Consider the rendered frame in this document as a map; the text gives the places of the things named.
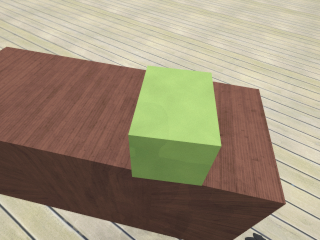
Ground carton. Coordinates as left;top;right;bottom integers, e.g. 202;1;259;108
128;65;222;186

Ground pedestal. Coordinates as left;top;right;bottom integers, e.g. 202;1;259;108
0;47;286;240

